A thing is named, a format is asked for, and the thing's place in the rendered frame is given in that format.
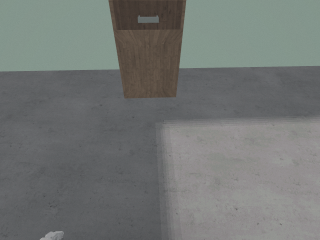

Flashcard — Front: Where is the cabinet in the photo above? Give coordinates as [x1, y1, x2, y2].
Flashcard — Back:
[108, 0, 187, 99]

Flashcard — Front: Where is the drawer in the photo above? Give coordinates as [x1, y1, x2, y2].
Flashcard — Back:
[112, 0, 183, 30]

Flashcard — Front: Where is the handle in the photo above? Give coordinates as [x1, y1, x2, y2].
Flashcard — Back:
[137, 15, 159, 23]

